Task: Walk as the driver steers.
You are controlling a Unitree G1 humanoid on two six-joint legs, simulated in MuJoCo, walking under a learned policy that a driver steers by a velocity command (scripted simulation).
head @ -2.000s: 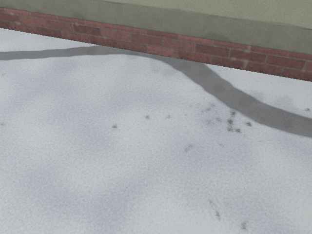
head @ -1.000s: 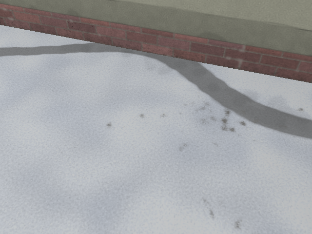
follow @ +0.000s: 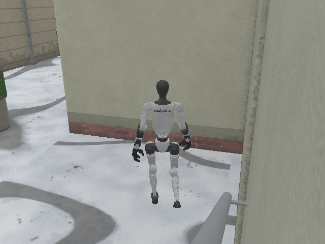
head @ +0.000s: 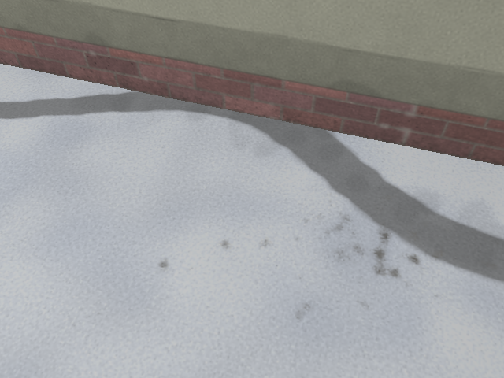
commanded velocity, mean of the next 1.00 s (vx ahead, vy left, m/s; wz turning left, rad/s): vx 0.49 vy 0.00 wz -0.29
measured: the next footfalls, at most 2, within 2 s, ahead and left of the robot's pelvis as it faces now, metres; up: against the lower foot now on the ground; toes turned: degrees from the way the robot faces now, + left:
right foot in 0.44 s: +0.44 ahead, -0.15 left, +0.00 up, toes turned -5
left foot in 0.94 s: +0.75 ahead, -0.01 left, +0.00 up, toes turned -21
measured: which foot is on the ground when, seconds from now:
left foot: down 0.00-0.46, up 0.48-0.92, down 0.94-1.00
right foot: up 0.00-0.42, down 0.44-0.96, up 0.98-1.00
